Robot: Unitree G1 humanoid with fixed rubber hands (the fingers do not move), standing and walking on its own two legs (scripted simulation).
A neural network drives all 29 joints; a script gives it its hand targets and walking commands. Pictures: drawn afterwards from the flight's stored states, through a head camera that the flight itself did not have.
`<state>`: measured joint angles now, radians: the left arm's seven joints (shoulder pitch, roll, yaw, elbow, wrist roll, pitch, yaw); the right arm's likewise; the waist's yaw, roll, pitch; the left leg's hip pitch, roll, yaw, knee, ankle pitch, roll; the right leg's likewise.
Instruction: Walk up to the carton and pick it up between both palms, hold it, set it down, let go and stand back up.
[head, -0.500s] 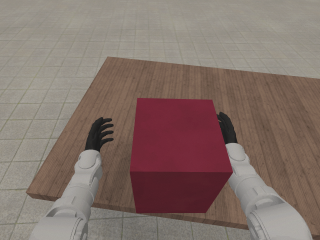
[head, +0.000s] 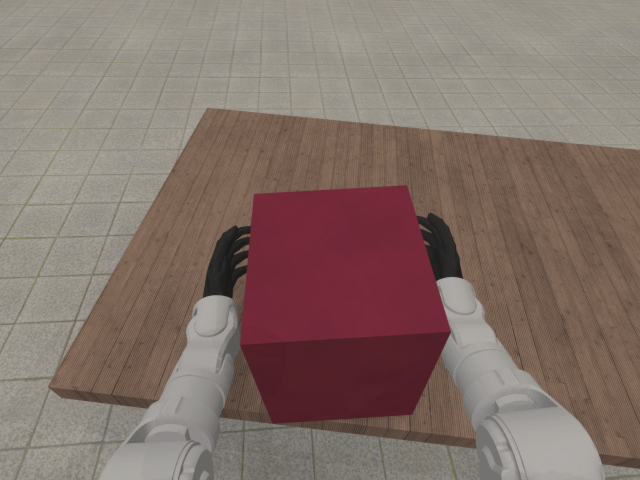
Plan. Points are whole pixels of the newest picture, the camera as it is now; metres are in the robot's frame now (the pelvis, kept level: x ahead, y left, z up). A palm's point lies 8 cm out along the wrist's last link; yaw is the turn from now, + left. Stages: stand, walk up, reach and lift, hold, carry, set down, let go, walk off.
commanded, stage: reach and lift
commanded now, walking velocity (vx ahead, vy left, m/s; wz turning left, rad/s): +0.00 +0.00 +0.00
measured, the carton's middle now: (336, 309) +0.36 +0.01 +0.01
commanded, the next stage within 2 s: none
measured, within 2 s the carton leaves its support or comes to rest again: leaves its support in 1.26 s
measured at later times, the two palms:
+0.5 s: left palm (220, 284) +0.36 +0.17 +0.05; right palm (443, 274) +0.39 -0.12 +0.07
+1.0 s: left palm (228, 285) +0.36 +0.16 +0.05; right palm (451, 291) +0.37 -0.13 +0.05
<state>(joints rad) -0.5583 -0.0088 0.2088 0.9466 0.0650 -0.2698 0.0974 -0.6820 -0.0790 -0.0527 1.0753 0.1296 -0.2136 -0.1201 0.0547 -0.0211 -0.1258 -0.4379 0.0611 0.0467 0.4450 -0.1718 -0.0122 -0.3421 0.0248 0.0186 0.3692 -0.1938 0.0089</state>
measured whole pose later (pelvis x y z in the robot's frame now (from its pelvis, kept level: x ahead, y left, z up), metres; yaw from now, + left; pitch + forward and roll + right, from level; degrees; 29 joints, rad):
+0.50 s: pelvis +0.01 -0.01 +0.01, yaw +1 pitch +3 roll -1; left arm -0.53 -0.09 0.42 0.79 0.30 -0.20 0.05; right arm -0.63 0.04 -0.28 1.00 -0.14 -0.23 -0.11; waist 0.04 -0.06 -0.02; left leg -0.26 0.05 0.05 0.35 -0.15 -0.02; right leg -0.17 0.02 0.01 0.31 -0.19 0.00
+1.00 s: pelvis +0.01 -0.01 +0.01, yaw +0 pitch +2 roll +0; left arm -0.52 -0.13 0.46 0.72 0.40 -0.15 -0.04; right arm -0.56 0.07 -0.38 0.97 -0.27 -0.29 -0.10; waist 0.06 -0.08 0.02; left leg -0.19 0.06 0.05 0.28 -0.11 -0.02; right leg -0.12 0.02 0.02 0.24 -0.16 0.00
